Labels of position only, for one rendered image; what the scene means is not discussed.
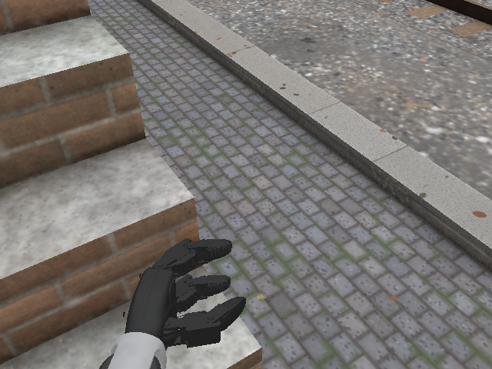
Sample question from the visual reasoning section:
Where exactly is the left robot forearm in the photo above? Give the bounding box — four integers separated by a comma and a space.
99, 332, 167, 369

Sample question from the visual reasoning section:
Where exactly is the left robot hand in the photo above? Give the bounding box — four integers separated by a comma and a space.
123, 238, 246, 350

